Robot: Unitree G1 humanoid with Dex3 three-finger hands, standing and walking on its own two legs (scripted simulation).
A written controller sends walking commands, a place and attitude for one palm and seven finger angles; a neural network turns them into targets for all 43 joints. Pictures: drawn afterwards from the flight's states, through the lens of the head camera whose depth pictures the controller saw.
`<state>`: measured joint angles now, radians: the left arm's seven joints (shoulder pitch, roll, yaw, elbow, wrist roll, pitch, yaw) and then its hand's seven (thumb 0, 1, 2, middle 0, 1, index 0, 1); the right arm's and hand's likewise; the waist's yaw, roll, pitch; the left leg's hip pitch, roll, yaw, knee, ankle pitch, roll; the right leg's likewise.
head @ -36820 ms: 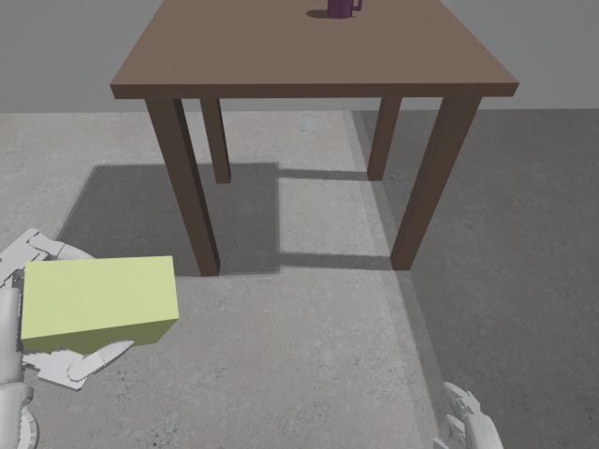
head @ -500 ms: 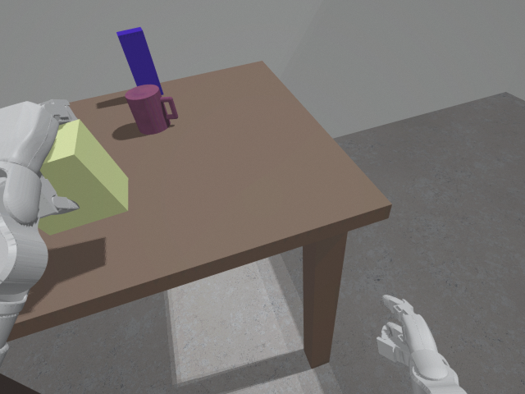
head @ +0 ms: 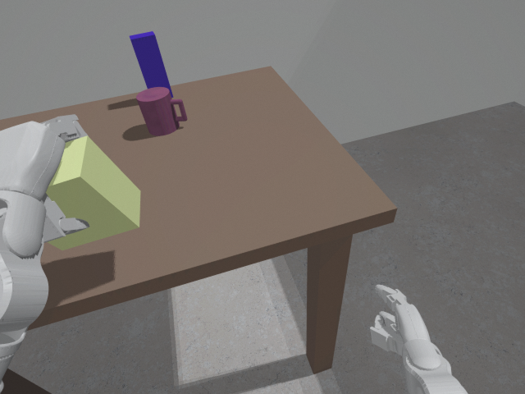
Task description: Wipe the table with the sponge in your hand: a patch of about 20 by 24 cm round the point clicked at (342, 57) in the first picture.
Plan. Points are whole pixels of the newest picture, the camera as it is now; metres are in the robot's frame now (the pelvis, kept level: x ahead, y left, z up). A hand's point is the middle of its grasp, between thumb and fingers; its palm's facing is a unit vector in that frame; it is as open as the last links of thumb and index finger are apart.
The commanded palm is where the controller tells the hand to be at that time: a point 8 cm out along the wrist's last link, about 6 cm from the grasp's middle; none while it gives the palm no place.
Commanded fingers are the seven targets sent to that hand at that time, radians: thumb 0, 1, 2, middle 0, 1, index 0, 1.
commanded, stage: bring the sponge back beside the body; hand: left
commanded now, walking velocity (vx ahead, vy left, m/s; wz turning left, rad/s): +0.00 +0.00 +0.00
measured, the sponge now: (84, 205) +0.24 +0.30 +0.21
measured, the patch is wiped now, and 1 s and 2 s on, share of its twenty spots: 0.90 0.90 0.90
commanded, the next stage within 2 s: step back with the hand held close in 1.04 s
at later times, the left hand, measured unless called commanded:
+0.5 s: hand (63, 206) +0.21 +0.28 +0.24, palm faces +0.36 -0.09 -0.93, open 10.5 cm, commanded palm +0.14 +0.29 +0.32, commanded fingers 0.00 0.10 1.30 -1.20 -1.60 -1.20 -1.60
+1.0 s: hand (61, 212) +0.20 +0.27 +0.25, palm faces +0.43 -0.13 -0.90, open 10.5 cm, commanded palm +0.13 +0.28 +0.31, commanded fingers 0.00 0.10 1.30 -1.20 -1.60 -1.20 -1.60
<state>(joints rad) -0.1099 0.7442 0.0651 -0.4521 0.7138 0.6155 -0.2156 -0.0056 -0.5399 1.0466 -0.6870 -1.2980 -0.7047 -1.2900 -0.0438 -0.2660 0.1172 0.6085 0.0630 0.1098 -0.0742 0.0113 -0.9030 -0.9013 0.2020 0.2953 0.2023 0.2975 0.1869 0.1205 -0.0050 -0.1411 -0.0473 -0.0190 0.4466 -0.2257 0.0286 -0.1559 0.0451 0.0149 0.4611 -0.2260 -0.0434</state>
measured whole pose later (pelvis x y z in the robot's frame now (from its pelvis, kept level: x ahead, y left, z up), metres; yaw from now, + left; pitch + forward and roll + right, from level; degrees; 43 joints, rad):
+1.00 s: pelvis -0.01 -0.01 +0.00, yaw -1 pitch -7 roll +0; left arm 0.05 0.67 0.08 -0.60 0.67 0.64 -0.10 -0.01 -0.54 1.05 -0.69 -1.30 -0.71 -1.29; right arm -0.03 -0.26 0.11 0.60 0.06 0.10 -0.07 0.01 -0.90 -0.90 0.20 0.30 0.20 0.30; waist 0.18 0.12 0.00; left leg -0.11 -0.03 0.00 0.45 -0.22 0.02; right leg -0.13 0.07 0.03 0.46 -0.21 -0.06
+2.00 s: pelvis -0.10 +0.00 -0.02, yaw +3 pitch +0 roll -2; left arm 0.11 0.41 0.46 -0.58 -0.06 -0.14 0.17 -0.01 -0.54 1.05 -0.69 -1.30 -0.71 -1.29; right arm 0.17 -0.20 0.02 0.63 0.03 0.04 -0.04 0.01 -0.90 -0.90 0.20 0.30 0.20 0.30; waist 0.01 0.03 -0.06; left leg -0.49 -0.01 -0.04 0.79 -0.32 0.00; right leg -0.36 0.07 -0.01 0.58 -0.22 -0.04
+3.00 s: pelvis -0.34 -0.05 -0.01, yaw +3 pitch -2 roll +2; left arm 0.20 0.42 0.45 -0.61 -0.06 -0.16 0.12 -0.01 -0.55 1.05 -0.69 -1.30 -0.71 -1.30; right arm 0.24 -0.19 0.02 0.69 0.01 -0.05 -0.04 0.01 -0.90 -0.90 0.20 0.30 0.20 0.30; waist -0.01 0.00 -0.03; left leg -0.46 0.03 0.01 0.96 -0.35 0.01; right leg -0.29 0.04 -0.04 0.56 -0.24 -0.09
